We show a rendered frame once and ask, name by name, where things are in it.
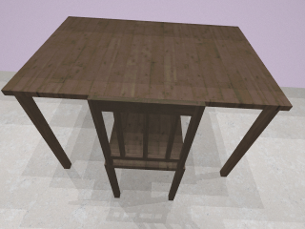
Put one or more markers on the table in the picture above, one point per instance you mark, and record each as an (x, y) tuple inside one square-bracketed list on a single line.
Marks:
[(86, 56)]

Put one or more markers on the chair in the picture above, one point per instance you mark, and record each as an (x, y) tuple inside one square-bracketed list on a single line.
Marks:
[(146, 134)]

